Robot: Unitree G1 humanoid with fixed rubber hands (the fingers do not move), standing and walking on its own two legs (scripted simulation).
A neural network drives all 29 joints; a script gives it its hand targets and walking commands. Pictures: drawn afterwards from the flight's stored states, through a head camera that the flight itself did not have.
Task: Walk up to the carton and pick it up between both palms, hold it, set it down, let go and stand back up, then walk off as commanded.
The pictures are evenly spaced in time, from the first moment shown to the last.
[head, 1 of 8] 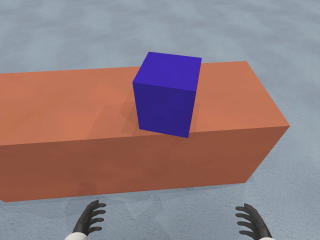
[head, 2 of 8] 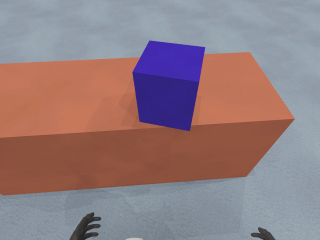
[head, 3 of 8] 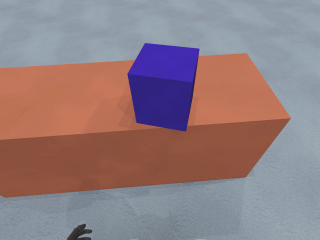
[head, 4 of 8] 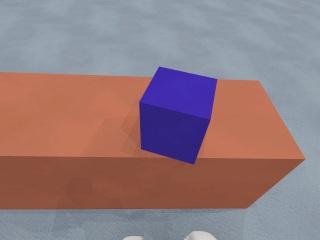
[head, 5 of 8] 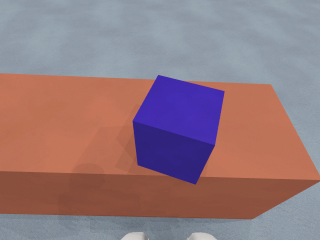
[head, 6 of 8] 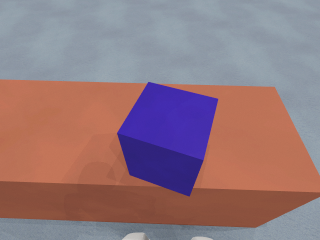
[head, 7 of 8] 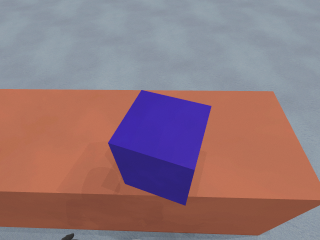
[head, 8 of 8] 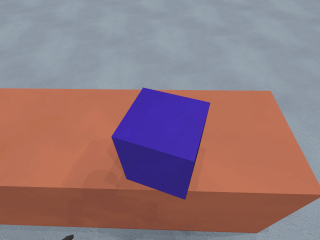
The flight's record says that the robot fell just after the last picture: no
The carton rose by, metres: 0.00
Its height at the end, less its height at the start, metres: +0.00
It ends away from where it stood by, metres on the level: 0.00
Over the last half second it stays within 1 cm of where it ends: yes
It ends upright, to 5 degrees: yes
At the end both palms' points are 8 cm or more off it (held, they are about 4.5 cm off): yes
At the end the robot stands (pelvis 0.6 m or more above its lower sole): yes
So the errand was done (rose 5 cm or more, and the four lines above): no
